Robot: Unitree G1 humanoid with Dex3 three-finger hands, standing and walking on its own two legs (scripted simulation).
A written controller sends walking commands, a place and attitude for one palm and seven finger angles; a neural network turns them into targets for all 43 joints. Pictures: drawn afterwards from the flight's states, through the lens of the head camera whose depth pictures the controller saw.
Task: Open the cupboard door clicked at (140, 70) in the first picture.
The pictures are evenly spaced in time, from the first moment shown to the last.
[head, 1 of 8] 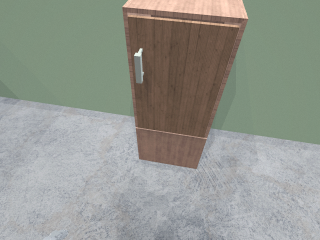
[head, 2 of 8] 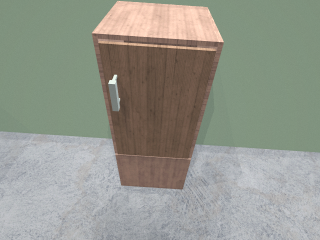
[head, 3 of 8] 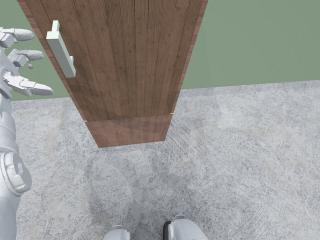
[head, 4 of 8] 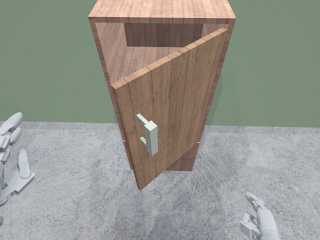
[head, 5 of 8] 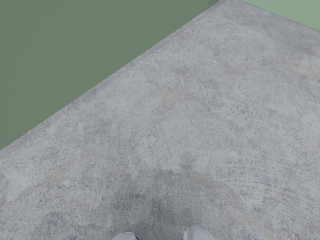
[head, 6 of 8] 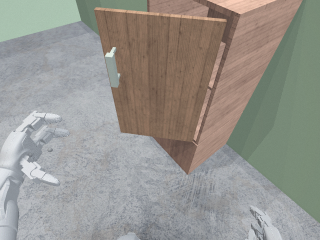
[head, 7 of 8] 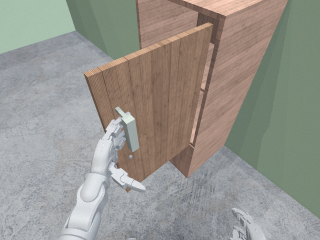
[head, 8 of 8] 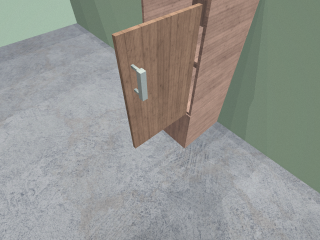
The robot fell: no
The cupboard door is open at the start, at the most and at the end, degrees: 0 89 89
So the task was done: yes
